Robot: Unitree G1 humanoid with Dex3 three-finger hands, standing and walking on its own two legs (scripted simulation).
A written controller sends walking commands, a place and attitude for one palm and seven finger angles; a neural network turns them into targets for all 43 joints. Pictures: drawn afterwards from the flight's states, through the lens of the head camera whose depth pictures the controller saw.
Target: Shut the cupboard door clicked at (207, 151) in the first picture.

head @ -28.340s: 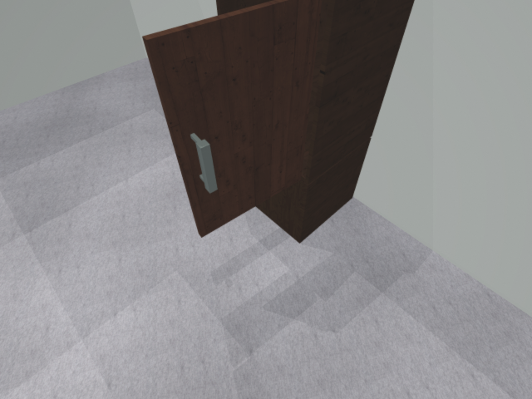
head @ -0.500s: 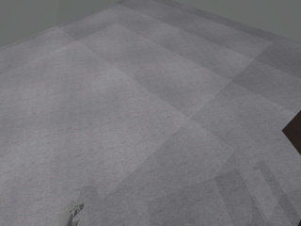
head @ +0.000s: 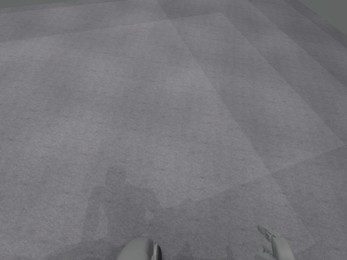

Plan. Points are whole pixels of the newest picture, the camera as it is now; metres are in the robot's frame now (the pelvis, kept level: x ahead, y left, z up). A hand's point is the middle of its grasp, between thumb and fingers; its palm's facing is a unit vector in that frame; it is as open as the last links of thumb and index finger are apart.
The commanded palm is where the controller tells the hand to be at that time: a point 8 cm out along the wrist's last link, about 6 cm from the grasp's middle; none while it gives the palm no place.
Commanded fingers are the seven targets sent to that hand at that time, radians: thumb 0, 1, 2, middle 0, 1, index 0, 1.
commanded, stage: turn to face it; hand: left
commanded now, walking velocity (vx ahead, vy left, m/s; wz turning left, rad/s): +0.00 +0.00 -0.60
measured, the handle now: out of the picture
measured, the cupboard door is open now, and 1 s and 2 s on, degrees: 56 56 56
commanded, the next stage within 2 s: none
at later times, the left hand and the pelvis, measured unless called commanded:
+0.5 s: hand (129, 217) +0.22 +0.14 -0.15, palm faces -0.19 -0.96 -0.22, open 7.4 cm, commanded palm none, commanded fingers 0.00 0.90 0.90 -0.20 -0.30 -0.20 -0.30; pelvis +0.11 -0.03 +0.01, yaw -13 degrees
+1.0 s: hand (124, 176) +0.34 +0.18 -0.15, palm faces -0.41 -0.89 -0.21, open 7.4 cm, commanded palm none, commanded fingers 0.00 0.90 0.90 -0.20 -0.30 -0.20 -0.30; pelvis +0.17 +0.01 +0.02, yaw -30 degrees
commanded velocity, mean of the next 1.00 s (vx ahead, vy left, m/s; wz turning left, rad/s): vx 0.00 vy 0.00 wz -0.60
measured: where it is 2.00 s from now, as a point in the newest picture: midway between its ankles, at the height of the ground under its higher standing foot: (167, 259)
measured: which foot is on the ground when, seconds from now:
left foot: down 0.00-0.46, up 0.48-0.84, down 0.86-1.00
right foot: up 0.00-0.42, down 0.44-0.86, up 0.88-1.00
